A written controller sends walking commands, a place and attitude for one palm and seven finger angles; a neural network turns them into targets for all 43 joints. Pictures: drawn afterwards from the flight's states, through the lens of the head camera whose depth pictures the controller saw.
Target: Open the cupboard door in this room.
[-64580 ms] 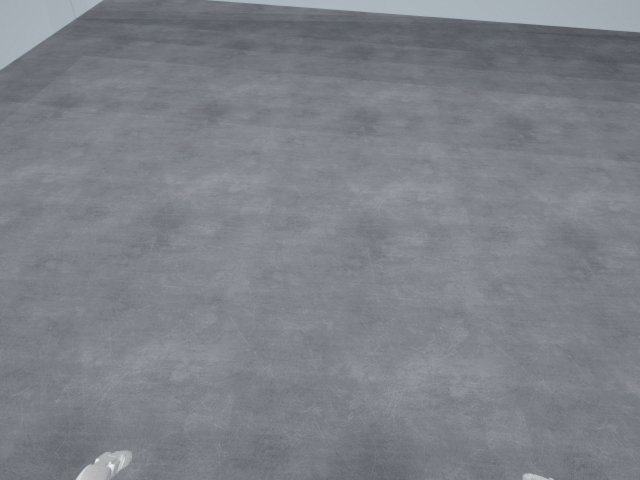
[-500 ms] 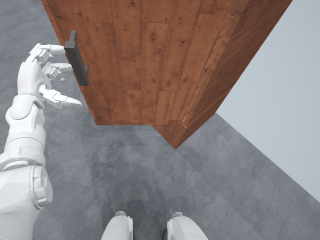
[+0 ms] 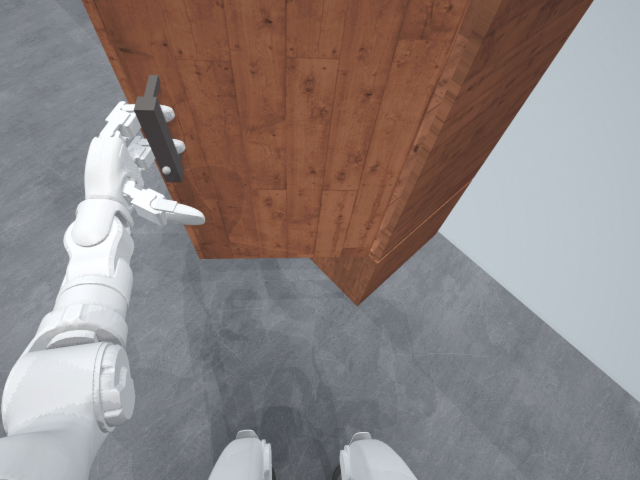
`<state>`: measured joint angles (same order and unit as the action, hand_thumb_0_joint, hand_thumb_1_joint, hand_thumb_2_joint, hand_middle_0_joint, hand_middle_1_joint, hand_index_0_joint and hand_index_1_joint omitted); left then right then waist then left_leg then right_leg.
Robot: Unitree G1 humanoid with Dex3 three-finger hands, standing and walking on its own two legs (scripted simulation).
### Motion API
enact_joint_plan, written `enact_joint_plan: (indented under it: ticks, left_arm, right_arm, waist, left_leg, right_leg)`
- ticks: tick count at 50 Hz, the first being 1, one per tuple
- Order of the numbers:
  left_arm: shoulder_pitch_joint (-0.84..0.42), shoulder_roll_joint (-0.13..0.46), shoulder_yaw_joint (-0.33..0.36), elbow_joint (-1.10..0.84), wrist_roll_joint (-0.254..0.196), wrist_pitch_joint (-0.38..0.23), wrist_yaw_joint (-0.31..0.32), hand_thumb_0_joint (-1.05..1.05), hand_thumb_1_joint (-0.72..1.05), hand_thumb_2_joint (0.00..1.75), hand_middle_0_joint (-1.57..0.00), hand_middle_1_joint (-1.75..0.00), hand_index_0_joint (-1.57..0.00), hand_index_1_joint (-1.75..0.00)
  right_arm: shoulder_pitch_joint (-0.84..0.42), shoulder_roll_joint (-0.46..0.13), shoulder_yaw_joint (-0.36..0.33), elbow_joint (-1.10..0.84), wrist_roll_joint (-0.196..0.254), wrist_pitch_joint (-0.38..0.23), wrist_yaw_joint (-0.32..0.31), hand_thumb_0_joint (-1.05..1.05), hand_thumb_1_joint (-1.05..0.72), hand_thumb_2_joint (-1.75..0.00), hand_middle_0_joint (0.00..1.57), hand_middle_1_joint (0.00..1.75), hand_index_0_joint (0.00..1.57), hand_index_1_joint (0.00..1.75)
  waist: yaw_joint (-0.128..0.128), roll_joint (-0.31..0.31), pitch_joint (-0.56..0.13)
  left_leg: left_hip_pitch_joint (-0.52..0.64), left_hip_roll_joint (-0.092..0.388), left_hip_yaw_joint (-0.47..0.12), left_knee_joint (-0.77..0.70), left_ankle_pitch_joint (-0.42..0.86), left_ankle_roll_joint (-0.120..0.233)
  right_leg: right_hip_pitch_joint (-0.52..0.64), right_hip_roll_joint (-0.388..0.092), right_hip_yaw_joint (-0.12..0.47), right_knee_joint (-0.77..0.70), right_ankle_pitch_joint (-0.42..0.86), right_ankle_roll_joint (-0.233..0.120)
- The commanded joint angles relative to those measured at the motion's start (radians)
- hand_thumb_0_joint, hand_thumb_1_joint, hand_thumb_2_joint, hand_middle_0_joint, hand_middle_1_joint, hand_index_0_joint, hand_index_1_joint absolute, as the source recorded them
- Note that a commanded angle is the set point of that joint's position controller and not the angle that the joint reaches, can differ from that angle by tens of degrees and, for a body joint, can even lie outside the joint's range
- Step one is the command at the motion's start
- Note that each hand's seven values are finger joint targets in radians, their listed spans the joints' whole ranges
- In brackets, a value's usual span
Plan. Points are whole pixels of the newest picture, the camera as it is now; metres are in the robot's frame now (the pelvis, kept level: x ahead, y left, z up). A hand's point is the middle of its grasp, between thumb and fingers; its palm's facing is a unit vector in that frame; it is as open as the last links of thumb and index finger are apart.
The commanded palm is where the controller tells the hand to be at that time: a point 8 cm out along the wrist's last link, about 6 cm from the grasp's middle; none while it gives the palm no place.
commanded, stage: slide the fingers in behind the handle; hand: left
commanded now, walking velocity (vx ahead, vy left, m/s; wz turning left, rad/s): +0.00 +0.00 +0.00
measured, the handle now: (164, 131) +0.53 +0.18 +0.07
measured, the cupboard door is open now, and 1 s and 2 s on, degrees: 50 50 81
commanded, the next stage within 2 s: close the thumb around the handle in 0.46 s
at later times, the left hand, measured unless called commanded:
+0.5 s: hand (169, 172) +0.48 +0.17 +0.07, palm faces +0.00 -1.00 -0.01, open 14.0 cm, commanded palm +0.45 +0.21 +0.07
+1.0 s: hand (177, 168) +0.48 +0.16 +0.07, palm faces +0.00 -1.00 -0.02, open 8.8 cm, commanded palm +0.45 +0.20 +0.07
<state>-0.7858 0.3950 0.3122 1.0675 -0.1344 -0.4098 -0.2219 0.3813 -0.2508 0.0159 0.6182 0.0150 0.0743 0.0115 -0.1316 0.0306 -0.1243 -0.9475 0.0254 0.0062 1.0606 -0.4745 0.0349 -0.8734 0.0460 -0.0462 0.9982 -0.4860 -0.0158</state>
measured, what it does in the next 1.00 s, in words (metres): stands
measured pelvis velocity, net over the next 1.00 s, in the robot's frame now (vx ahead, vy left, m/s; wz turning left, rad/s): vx -0.01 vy -0.01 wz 0.00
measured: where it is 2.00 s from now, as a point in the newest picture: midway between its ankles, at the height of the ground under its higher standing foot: outside the picture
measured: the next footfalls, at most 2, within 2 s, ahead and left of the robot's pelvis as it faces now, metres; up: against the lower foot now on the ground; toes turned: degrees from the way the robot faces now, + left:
none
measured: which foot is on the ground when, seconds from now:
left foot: down 0.00-1.00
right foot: down 0.00-1.00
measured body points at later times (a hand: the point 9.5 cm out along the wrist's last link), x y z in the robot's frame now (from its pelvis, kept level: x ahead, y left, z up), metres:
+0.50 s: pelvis -0.01 -0.01 +0.00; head +0.11 +0.01 +0.43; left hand +0.47 +0.22 +0.07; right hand +0.01 -0.27 -0.11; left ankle +0.01 +0.09 -0.67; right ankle -0.01 -0.12 -0.67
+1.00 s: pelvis -0.01 -0.01 +0.00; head +0.11 +0.01 +0.43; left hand +0.47 +0.21 +0.07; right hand +0.01 -0.27 -0.12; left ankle +0.01 +0.09 -0.67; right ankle -0.01 -0.12 -0.67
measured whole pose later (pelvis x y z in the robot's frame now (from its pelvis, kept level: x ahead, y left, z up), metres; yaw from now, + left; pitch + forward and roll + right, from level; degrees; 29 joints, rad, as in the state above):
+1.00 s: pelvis -0.01 -0.01 +0.00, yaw +0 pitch +21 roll -2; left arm -0.82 0.40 0.32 1.11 -0.11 -0.45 -0.18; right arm 0.38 -0.26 0.02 0.62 0.01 0.07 0.01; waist -0.14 0.03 -0.12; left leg -0.97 0.03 0.00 1.07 -0.47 0.03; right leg -0.90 0.05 -0.05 1.03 -0.49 -0.03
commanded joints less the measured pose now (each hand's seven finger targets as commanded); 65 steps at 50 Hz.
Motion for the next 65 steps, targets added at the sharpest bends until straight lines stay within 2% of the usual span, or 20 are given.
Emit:
enact_joint_plan:
  ticks: [1,3,6,11,15,25,28,37,40,42,43,44,47,48,50,53,55,59,62,65]
  left_arm:
    - [-0.448,0.19,0.023,-0.202,-0.003,-0.079,0.03,0.0,-0.5,0.3,-0.3,-1.2,-0.3,-1.2]
    - [-0.44,0.178,0.019,-0.172,0.008,-0.077,0.046,0.0,-0.5,0.3,-0.3,-1.2,-0.3,-1.2]
    - [-0.467,0.259,0.071,-0.14,0.026,-0.08,0.063,0.0,-0.5,0.3,-0.3,-1.2,-0.3,-1.2]
    - [-0.413,0.244,0.064,-0.171,0.018,-0.089,0.036,0.0,-0.5,0.3,-0.3,-1.2,-0.3,-1.2]
    - [-0.433,0.227,0.039,-0.15,0.002,-0.075,0.01,0.0,-0.5,0.3,-0.3,-1.2,-0.3,-1.2]
    - [-0.464,0.202,0.015,-0.182,-0.002,-0.089,0.012,0.0,-0.5,0.3,-0.3,-1.2,-0.3,-1.2]
    - [-0.483,0.231,0.042,-0.175,-0.003,-0.092,0.023,0.0,-0.5,0.3,-0.3,-1.2,-0.3,-1.2]
    - [-0.459,0.203,0.026,-0.177,0.01,-0.103,0.046,0.0,0.0,0.52,-0.34,-1.25,-0.34,-1.25]
    - [-0.445,0.233,0.052,-0.132,0.011,-0.085,0.046,0.0,0.17,0.59,-0.35,-1.27,-0.35,-1.27]
    - [-0.469,0.268,0.071,-0.156,0.019,-0.09,0.045,0.0,0.28,0.64,-0.36,-1.28,-0.36,-1.28]
    - [-0.465,0.222,0.033,-0.144,0.02,-0.087,0.041,0.0,0.34,0.66,-0.36,-1.29,-0.36,-1.29]
    - [-0.48,0.219,0.037,-0.16,0.016,-0.092,0.042,0.0,0.4,0.68,-0.36,-1.3,-0.36,-1.3]
    - [-0.471,0.202,0.021,-0.187,0.015,-0.111,0.036,0.0,0.56,0.76,-0.38,-1.31,-0.38,-1.31]
    - [-0.469,0.181,0.006,-0.169,0.014,-0.106,0.035,0.0,0.62,0.78,-0.38,-1.32,-0.38,-1.32]
    - [-0.459,0.199,0.023,-0.153,0.009,-0.094,0.035,0.0,0.73,0.83,-0.39,-1.33,-0.39,-1.33]
    - [-0.466,0.204,0.025,-0.168,0.009,-0.088,0.038,0.0,0.9,0.9,-0.4,-1.35,-0.4,-1.35]
    - [-0.47,0.17,-0.002,-0.175,0.01,-0.089,0.041,0.0,0.9,0.9,-0.4,-1.35,-0.4,-1.35]
    - [-0.468,0.223,0.04,-0.163,0.015,-0.096,0.051,0.0,0.9,0.9,-0.4,-1.35,-0.4,-1.35]
    - [-0.481,0.204,0.021,-0.193,0.019,-0.107,0.043,0.0,0.9,0.9,-0.4,-1.35,-0.4,-1.35]
    - [-0.437,0.196,0.023,-0.224,0.008,-0.109,0.042,0.0,0.9,0.9,-0.4,-1.35,-0.4,-1.35]
  right_arm:
    - [0.149,-0.18,-0.067,-0.045,-0.01,-0.021,-0.005,0.0,-0.9,-0.9,0.2,0.3,0.2,0.3]
    - [0.142,-0.175,-0.064,-0.046,-0.012,-0.021,-0.003,0.0,-0.9,-0.9,0.2,0.3,0.2,0.3]
    - [0.147,-0.183,-0.058,-0.05,-0.015,-0.02,-0.007,0.0,-0.9,-0.9,0.2,0.3,0.2,0.3]
    - [0.143,-0.176,-0.057,-0.075,-0.012,-0.017,-0.006,0.0,-0.9,-0.9,0.2,0.3,0.2,0.3]
    - [0.132,-0.179,-0.056,-0.073,-0.003,-0.014,-0.01,0.0,-0.9,-0.9,0.2,0.3,0.2,0.3]
    - [0.132,-0.178,-0.061,-0.055,-0.005,-0.023,-0.012,0.0,-0.9,-0.9,0.2,0.3,0.2,0.3]
    - [0.137,-0.182,-0.061,-0.046,-0.007,-0.024,-0.014,0.0,-0.9,-0.9,0.2,0.3,0.2,0.3]
    - [0.133,-0.18,-0.061,-0.057,-0.011,-0.024,-0.007,0.0,-0.9,-0.9,0.2,0.3,0.2,0.3]
    - [0.139,-0.182,-0.058,-0.057,-0.01,-0.022,-0.009,0.0,-0.9,-0.9,0.2,0.3,0.2,0.3]
    - [0.142,-0.184,-0.057,-0.063,-0.009,-0.02,-0.014,0.0,-0.9,-0.9,0.2,0.3,0.2,0.3]
    - [0.134,-0.175,-0.056,-0.064,-0.008,-0.02,-0.012,0.0,-0.9,-0.9,0.2,0.3,0.2,0.3]
    - [0.137,-0.176,-0.057,-0.06,-0.009,-0.022,-0.012,0.0,-0.9,-0.9,0.2,0.3,0.2,0.3]
    - [0.136,-0.176,-0.061,-0.058,-0.01,-0.024,-0.01,0.0,-0.9,-0.9,0.2,0.3,0.2,0.3]
    - [0.136,-0.174,-0.06,-0.052,-0.011,-0.023,-0.008,0.0,-0.9,-0.9,0.2,0.3,0.2,0.3]
    - [0.143,-0.181,-0.063,-0.051,-0.011,-0.021,-0.008,0.0,-0.9,-0.9,0.2,0.3,0.2,0.3]
    - [0.142,-0.179,-0.062,-0.053,-0.01,-0.017,-0.009,0.0,-0.9,-0.9,0.2,0.3,0.2,0.3]
    - [0.137,-0.174,-0.062,-0.056,-0.008,-0.017,-0.008,0.0,-0.9,-0.9,0.2,0.3,0.2,0.3]
    - [0.141,-0.178,-0.061,-0.052,-0.01,-0.018,-0.01,0.0,-0.9,-0.9,0.2,0.3,0.2,0.3]
    - [0.138,-0.174,-0.062,-0.053,-0.01,-0.021,-0.009,0.0,-0.9,-0.9,0.2,0.3,0.2,0.3]
    - [0.134,-0.172,-0.064,-0.059,-0.01,-0.019,-0.007,0.0,-0.9,-0.9,0.2,0.3,0.2,0.3]
  waist:
    - [-0.026,0.091,-0.432]
    - [-0.027,0.073,-0.439]
    - [-0.029,0.046,-0.408]
    - [-0.009,0.058,-0.49]
    - [-0.027,0.035,-0.416]
    - [-0.029,0.098,-0.444]
    - [-0.034,0.063,-0.438]
    - [-0.026,0.073,-0.456]
    - [-0.026,0.024,-0.42]
    - [-0.021,0.033,-0.447]
    - [-0.029,0.058,-0.429]
    - [-0.03,0.041,-0.433]
    - [-0.025,0.094,-0.478]
    - [-0.032,0.086,-0.454]
    - [-0.032,0.047,-0.444]
    - [-0.026,0.069,-0.456]
    - [-0.036,0.067,-0.442]
    - [-0.03,0.038,-0.449]
    - [-0.024,0.094,-0.475]
    - [-0.013,0.092,-0.499]
  left_leg:
    - [0.446,0.0,-0.078,-0.089,0.451,-0.011]
    - [0.427,-0.003,-0.071,-0.086,0.437,-0.01]
    - [0.35,-0.012,-0.062,-0.082,0.376,0.0]
    - [0.37,-0.016,-0.051,-0.079,0.425,-0.001]
    - [0.322,-0.015,-0.045,-0.092,0.346,0.002]
    - [0.384,-0.013,-0.056,-0.088,0.354,-0.002]
    - [0.378,-0.009,-0.063,-0.088,0.352,-0.002]
    - [0.395,-0.011,-0.062,-0.087,0.386,-0.004]
    - [0.319,-0.017,-0.05,-0.088,0.337,0.002]
    - [0.323,-0.017,-0.052,-0.089,0.351,0.003]
    - [0.333,-0.018,-0.05,-0.088,0.348,0.001]
    - [0.339,-0.016,-0.053,-0.087,0.348,0.002]
    - [0.406,-0.011,-0.062,-0.078,0.402,-0.005]
    - [0.401,-0.009,-0.065,-0.079,0.387,-0.006]
    - [0.373,-0.011,-0.064,-0.084,0.372,-0.003]
    - [0.384,-0.012,-0.062,-0.085,0.393,-0.004]
    - [0.389,-0.012,-0.061,-0.086,0.382,-0.003]
    - [0.352,-0.016,-0.057,-0.08,0.374,0.002]
    - [0.395,-0.015,-0.058,-0.08,0.4,-0.003]
    - [0.423,-0.014,-0.056,-0.081,0.444,-0.005]
  right_leg:
    - [0.053,0.018,0.005,-0.092,0.358,-0.011]
    - [0.062,0.014,0.01,-0.093,0.36,-0.006]
    - [0.094,0.013,0.022,-0.093,0.346,-0.004]
    - [0.154,0.013,0.029,-0.086,0.411,-0.005]
    - [0.149,0.014,0.035,-0.111,0.365,0.0]
    - [0.096,0.013,0.03,-0.11,0.334,-0.005]
    - [0.095,0.014,0.025,-0.106,0.33,-0.003]
    - [0.095,0.016,0.024,-0.096,0.354,-0.005]
    - [0.134,0.014,0.033,-0.106,0.346,0.001]
    - [0.151,0.013,0.037,-0.097,0.365,0.0]
    - [0.129,0.012,0.035,-0.101,0.358,-0.001]
    - [0.126,0.013,0.033,-0.103,0.354,0.0]
    - [0.093,0.015,0.027,-0.089,0.368,-0.007]
    - [0.077,0.016,0.023,-0.094,0.35,-0.006]
    - [0.1,0.016,0.024,-0.097,0.351,-0.003]
    - [0.106,0.014,0.024,-0.094,0.369,-0.004]
    - [0.092,0.016,0.023,-0.101,0.359,-0.003]
    - [0.128,0.015,0.033,-0.1,0.374,-0.001]
    - [0.112,0.014,0.03,-0.091,0.384,-0.005]
    - [0.134,0.015,0.027,-0.094,0.419,-0.006]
